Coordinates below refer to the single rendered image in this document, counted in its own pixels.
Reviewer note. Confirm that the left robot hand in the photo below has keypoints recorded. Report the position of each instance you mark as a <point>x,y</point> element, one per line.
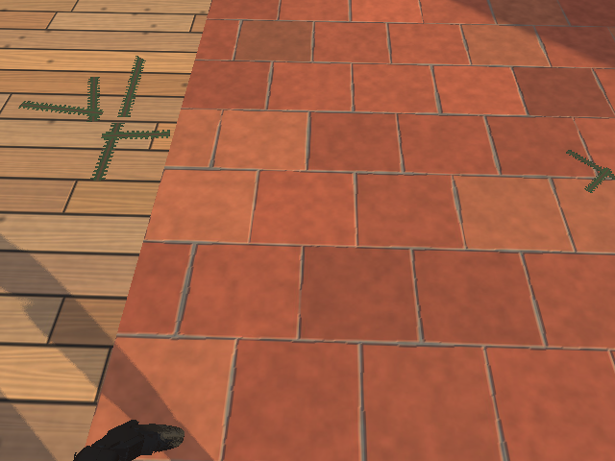
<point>128,441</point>

